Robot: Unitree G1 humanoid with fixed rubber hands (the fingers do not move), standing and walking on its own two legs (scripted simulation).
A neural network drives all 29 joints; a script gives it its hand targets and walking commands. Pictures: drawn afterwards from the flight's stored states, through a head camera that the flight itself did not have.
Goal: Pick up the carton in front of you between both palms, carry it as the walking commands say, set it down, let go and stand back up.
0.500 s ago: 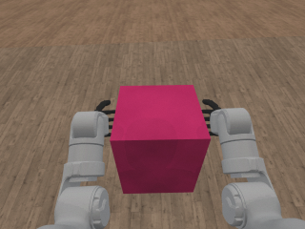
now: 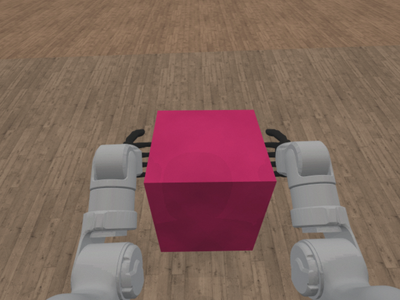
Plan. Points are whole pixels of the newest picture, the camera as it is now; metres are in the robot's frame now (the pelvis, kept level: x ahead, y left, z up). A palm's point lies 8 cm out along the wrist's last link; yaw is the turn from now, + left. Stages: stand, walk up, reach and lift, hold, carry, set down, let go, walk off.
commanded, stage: carry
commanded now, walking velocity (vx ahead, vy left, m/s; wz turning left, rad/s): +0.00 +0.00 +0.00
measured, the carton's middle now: (206, 182) +0.35 +0.01 +0.05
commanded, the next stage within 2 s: none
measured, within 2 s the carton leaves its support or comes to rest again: neither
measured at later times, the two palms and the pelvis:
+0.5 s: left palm (135, 124) +0.40 +0.14 +0.18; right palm (285, 122) +0.40 -0.16 +0.17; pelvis +0.05 -0.01 +0.00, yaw +1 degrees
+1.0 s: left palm (161, 57) +0.70 +0.12 +0.19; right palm (267, 62) +0.67 -0.18 +0.17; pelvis +0.30 -0.01 +0.01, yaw +0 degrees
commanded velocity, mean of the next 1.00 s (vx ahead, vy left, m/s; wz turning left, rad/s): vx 0.41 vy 0.00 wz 0.00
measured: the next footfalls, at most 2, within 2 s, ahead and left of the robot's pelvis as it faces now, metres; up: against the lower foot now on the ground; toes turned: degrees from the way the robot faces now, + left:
left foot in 0.66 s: +0.18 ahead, +0.10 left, +0.02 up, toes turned +6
right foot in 1.00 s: +0.48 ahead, -0.10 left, +0.05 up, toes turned -7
